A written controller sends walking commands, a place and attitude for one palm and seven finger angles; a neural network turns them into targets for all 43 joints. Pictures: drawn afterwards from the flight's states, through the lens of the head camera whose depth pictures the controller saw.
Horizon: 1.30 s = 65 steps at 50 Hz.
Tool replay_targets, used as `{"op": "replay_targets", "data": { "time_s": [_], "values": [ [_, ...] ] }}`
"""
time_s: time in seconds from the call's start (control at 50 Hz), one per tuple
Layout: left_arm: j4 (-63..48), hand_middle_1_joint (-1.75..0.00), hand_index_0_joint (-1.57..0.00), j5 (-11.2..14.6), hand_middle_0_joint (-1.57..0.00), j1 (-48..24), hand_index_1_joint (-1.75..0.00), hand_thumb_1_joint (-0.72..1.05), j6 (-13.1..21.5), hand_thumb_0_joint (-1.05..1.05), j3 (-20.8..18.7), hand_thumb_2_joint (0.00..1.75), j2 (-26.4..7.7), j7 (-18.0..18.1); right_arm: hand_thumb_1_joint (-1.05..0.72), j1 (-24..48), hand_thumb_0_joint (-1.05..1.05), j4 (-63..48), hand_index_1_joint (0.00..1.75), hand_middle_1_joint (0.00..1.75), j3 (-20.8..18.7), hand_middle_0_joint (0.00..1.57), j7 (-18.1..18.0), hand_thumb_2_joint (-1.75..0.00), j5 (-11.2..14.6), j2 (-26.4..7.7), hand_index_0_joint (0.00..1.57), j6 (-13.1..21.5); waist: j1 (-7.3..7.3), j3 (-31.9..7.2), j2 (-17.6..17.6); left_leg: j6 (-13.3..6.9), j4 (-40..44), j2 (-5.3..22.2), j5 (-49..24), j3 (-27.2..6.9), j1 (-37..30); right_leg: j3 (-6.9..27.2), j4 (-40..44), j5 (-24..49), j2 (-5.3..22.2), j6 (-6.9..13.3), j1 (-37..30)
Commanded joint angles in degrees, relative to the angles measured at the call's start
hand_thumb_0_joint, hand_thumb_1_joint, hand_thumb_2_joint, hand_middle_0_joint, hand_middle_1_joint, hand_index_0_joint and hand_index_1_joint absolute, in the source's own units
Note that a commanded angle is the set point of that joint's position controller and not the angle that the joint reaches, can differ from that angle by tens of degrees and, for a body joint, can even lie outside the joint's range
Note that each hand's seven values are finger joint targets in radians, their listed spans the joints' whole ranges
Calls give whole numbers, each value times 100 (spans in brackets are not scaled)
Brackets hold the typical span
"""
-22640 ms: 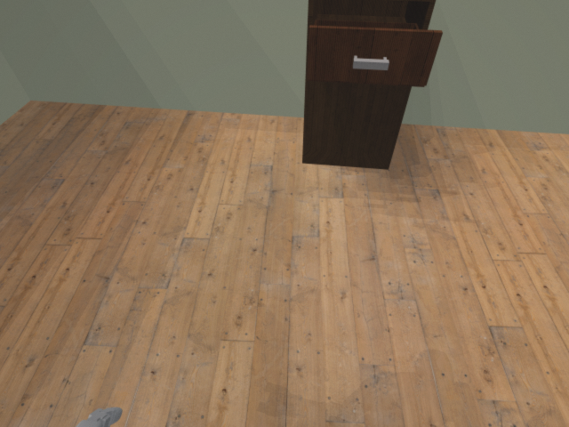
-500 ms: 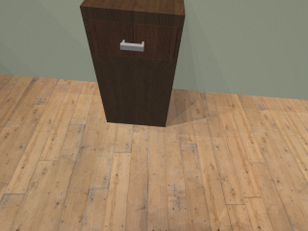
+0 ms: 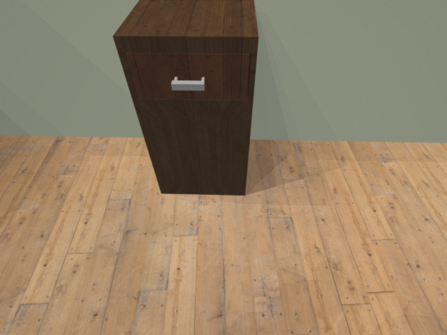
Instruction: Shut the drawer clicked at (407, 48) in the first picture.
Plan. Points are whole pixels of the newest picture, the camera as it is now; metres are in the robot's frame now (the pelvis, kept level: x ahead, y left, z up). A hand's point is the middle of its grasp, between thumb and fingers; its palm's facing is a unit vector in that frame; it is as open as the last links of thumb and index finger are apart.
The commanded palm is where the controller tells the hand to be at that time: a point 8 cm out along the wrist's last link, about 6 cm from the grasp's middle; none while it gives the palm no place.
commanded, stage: let the arm hang, fingers relaxed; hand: left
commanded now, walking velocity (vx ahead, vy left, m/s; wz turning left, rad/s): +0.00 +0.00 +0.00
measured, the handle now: (188, 82) +0.93 +0.18 -0.05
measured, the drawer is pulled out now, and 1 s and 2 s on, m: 0.00 0.00 0.00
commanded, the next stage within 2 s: look to check the result in 0.24 s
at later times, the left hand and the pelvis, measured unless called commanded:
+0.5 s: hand out of the picture +0.01 +0.16 -0.17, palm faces +0.04 -0.98 -0.19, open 7.3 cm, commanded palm none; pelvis +0.02 -0.01 +0.00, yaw +0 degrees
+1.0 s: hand out of the picture +0.05 +0.17 -0.17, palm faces +0.03 -0.97 -0.23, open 7.3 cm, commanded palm none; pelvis +0.03 -0.02 +0.00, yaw +0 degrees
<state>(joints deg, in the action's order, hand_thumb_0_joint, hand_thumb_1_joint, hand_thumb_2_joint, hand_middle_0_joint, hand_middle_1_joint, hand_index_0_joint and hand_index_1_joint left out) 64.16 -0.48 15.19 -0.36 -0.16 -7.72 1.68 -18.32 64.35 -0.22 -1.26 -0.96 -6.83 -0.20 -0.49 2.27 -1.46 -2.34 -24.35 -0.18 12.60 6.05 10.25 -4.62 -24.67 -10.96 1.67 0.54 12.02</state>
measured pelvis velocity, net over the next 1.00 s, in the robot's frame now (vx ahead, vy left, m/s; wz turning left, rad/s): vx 0.03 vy -0.02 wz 0.01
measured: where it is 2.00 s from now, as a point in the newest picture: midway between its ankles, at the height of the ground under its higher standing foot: outside the picture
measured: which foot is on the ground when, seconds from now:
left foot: down 0.00-1.00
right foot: down 0.00-1.00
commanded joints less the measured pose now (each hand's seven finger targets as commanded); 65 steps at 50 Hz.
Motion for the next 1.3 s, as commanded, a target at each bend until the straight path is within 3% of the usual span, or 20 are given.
{"op": "replay_targets", "data": {
  "time_s": [0.0, 0.26, 0.48, 0.58, 0.8, 1.04, 1.28],
  "values": [
    [-77, -30, -20, -18, -20, 462, -30, 90, 69, 0, -126, 90, -567, 61, -90, -509, 0, -55, 30, 30, -95, 20, -65, -90, 4, -439, 20, 46, 35, 430, 68, -21, 761, 626, 263, -722, 363, 526, 566, -296, 427, 161, 181],
    [-7, -30, -20, -9, -20, 378, -30, 90, 142, 0, -162, 90, -592, 70, -90, -459, 0, 26, 30, 30, -122, 20, -107, -90, 26, -466, 20, 96, 5, 134, 75, -5, 616, 675, -507, -656, -5, 519, 567, 296, 470, 187, -82],
    [65, -30, -20, -7, -20, 313, -30, 90, 135, 0, -158, 90, -627, 60, -90, -317, 0, 60, 30, 30, -126, 20, -113, -90, 17, -564, 20, 74, -4, 338, 75, 13, 682, 662, -336, -654, -48, 557, 704, 99, 469, 191, 4],
    [54, -30, -20, -9, -20, 255, -30, 90, 166, 0, -183, 90, -691, 50, -90, -247, 0, 35, 30, 30, -136, 20, -121, -90, 19, -666, 20, 108, 0, 94, 111, 12, 646, 689, -657, -659, -173, 553, 657, 449, 483, 197, -186],
    [20, -30, -20, -4, -20, 61, -30, 90, 178, 0, -198, 90, -845, 37, -90, -31, 0, 29, 30, 30, -149, 20, -117, -90, 13, -825, 20, 104, 2, 149, 83, 47, 693, 706, -701, -653, -224, 560, 729, 558, 509, 203, -224],
    [-36, -30, -20, -9, -20, -150, -30, 90, 212, 0, -243, 90, -1075, 21, -90, 148, 0, -17, 30, 30, -157, 20, -109, -90, 13, -1047, 20, 116, 2, -41, 83, 72, 705, 737, -921, -681, -328, 573, 754, 898, 539, 226, -426],
    [-62, -30, -20, -8, -20, -371, -30, 90, 220, 0, -257, 90, -1297, -4, -90, 329, 0, -30, 30, 30, -181, 20, -88, -90, 2, -1238, 20, 90, -13, 59, 127, 106, 774, 736, -620, -654, -337, 630, 963, 637, 575, 220, -367]
  ]
}}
